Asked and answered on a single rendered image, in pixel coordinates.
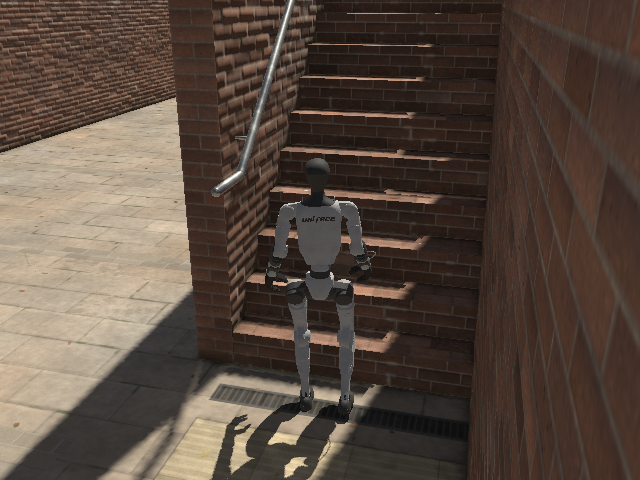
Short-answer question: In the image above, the robot right forearm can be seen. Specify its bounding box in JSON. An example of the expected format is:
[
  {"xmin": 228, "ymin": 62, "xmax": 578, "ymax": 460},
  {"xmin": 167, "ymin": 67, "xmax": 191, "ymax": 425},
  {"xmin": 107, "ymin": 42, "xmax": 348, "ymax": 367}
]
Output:
[{"xmin": 354, "ymin": 240, "xmax": 371, "ymax": 270}]

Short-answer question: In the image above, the robot right upper arm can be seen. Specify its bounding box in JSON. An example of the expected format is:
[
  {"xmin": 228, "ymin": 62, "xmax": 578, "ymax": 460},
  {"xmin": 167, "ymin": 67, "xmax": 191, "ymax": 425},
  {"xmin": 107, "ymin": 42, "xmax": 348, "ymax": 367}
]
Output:
[{"xmin": 339, "ymin": 201, "xmax": 365, "ymax": 256}]

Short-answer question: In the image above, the robot shin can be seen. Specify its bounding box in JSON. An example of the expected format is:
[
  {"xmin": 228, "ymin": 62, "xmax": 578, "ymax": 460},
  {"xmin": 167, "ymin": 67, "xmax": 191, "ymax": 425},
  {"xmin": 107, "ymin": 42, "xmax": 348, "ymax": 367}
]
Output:
[
  {"xmin": 339, "ymin": 330, "xmax": 355, "ymax": 401},
  {"xmin": 294, "ymin": 330, "xmax": 310, "ymax": 397}
]

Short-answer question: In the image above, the right robot hand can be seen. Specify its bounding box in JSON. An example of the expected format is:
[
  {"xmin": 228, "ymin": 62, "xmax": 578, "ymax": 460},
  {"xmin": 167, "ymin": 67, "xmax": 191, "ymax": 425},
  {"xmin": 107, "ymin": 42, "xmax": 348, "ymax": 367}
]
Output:
[{"xmin": 349, "ymin": 265, "xmax": 373, "ymax": 282}]

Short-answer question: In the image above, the robot left upper arm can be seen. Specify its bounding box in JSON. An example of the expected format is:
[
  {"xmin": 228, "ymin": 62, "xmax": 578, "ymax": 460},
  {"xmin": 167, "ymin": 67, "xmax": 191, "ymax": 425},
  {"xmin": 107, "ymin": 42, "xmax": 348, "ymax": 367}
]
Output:
[{"xmin": 273, "ymin": 202, "xmax": 298, "ymax": 258}]

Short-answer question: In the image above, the robot left forearm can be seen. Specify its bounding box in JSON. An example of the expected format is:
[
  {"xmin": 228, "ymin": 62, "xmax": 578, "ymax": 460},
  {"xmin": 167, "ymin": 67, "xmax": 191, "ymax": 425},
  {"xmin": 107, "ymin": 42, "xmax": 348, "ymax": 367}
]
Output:
[{"xmin": 266, "ymin": 243, "xmax": 283, "ymax": 277}]

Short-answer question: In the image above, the left robot shin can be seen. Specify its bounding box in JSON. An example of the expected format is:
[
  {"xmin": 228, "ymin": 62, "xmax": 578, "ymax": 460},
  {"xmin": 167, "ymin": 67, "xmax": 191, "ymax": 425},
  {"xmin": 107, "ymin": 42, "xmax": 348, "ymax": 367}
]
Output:
[{"xmin": 294, "ymin": 330, "xmax": 310, "ymax": 397}]

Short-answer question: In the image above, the left robot hand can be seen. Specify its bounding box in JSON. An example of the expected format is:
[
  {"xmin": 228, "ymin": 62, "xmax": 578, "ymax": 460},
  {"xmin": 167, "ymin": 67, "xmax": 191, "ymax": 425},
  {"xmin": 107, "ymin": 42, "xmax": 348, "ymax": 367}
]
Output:
[{"xmin": 265, "ymin": 273, "xmax": 288, "ymax": 292}]

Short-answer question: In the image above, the right robot shin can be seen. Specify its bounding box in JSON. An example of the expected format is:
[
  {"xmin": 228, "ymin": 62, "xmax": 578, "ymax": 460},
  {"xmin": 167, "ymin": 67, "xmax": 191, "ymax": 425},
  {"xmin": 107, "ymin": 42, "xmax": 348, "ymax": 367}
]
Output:
[{"xmin": 339, "ymin": 330, "xmax": 355, "ymax": 401}]

